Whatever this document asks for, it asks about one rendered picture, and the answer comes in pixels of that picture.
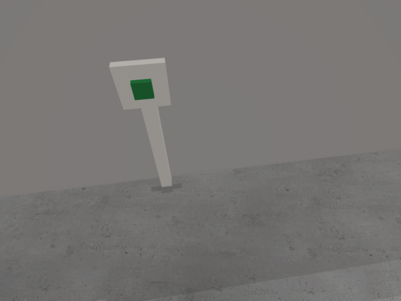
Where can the button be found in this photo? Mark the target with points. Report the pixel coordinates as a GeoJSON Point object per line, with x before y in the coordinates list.
{"type": "Point", "coordinates": [142, 89]}

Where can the panel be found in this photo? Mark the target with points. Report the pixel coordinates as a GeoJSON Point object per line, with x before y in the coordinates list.
{"type": "Point", "coordinates": [155, 69]}

